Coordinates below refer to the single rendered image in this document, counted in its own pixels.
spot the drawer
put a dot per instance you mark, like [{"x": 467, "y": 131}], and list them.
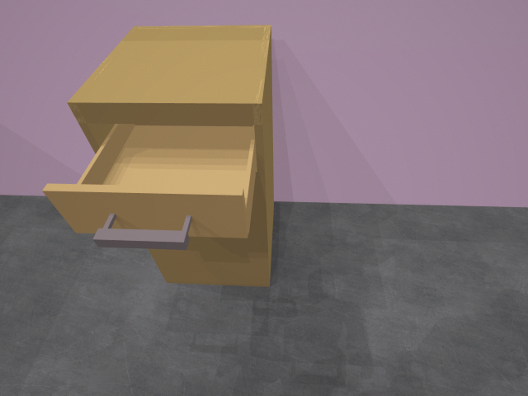
[{"x": 151, "y": 176}]

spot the handle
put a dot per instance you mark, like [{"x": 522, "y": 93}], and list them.
[{"x": 142, "y": 238}]

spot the cabinet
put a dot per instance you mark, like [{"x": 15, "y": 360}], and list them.
[{"x": 194, "y": 75}]

